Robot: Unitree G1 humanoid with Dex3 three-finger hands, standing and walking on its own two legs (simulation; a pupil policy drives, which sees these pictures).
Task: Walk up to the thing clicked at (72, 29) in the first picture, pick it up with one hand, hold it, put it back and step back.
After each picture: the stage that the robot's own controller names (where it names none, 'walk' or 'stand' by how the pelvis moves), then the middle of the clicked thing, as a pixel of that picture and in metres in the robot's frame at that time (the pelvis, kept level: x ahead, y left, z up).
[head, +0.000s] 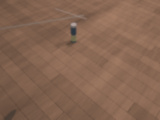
stand; (73, 33) +1.51 +0.04 -0.65
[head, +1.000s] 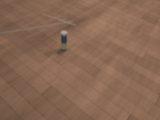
walk; (64, 41) +1.39 +0.07 -0.65
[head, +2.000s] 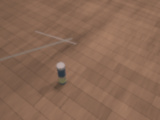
walk; (61, 74) +0.86 +0.11 -0.63
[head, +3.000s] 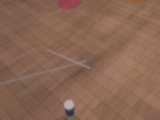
walk; (70, 111) +0.52 +0.11 -0.64
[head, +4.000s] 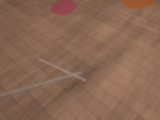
stand; out of the picture +0.37 +0.10 -0.64
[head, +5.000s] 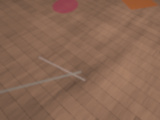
stand; out of the picture +0.37 +0.10 -0.65
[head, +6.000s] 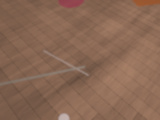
stand; out of the picture +0.40 +0.09 -0.65
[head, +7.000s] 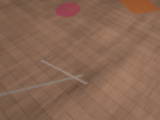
stand; out of the picture +0.37 +0.10 -0.65
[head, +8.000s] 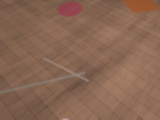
stand; out of the picture +0.41 +0.09 -0.66
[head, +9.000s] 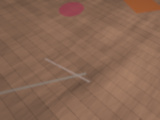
stand; out of the picture +0.39 +0.08 -0.66
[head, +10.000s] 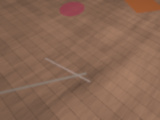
stand; out of the picture +0.39 +0.08 -0.66
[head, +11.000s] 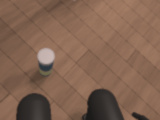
go down; (45, 64) +0.47 +0.09 -0.34
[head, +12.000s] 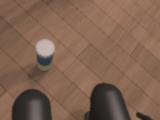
go down; (44, 58) +0.48 +0.09 -0.27
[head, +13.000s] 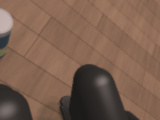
close in; out of the picture +0.48 +0.15 -0.17
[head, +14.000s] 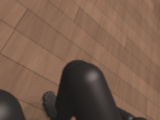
close; out of the picture +0.48 +0.17 -0.17
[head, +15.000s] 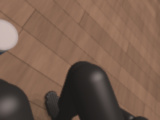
lift; out of the picture +0.42 +0.15 -0.18
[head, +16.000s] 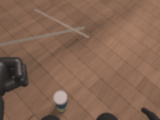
hold; (61, 102) +0.38 +0.08 -0.46
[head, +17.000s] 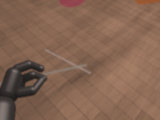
hold; out of the picture +0.34 +0.07 -0.61
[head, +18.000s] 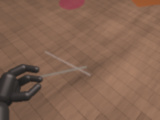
go down; out of the picture +0.34 +0.08 -0.61
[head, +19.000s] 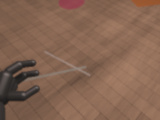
stand; out of the picture +0.34 +0.08 -0.61
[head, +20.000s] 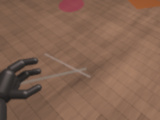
stand; out of the picture +0.34 +0.08 -0.62
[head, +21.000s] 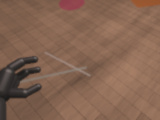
stand; out of the picture +0.34 +0.08 -0.62
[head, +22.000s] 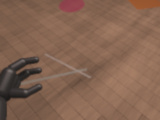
stand; out of the picture +0.34 +0.07 -0.62
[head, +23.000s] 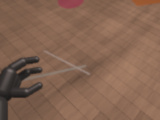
stand; out of the picture +0.34 +0.08 -0.62
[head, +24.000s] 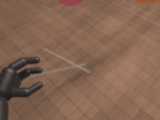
stand; out of the picture +0.34 +0.08 -0.61
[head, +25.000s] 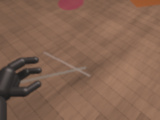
stand; out of the picture +0.34 +0.08 -0.62
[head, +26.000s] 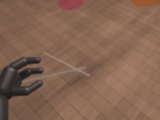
stand; out of the picture +0.34 +0.08 -0.62
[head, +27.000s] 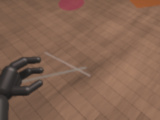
stand; out of the picture +0.34 +0.07 -0.62
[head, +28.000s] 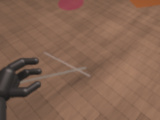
stand; out of the picture +0.34 +0.07 -0.62
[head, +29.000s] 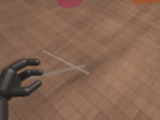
stand; out of the picture +0.34 +0.08 -0.62
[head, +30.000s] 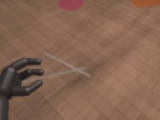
hold; out of the picture +0.33 +0.08 -0.62
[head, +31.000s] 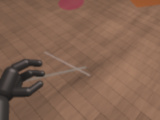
close; out of the picture +0.34 +0.08 -0.62
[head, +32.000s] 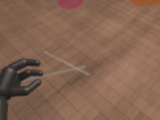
close; out of the picture +0.34 +0.08 -0.62
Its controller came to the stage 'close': yes
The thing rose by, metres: 0.01
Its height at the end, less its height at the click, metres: +0.00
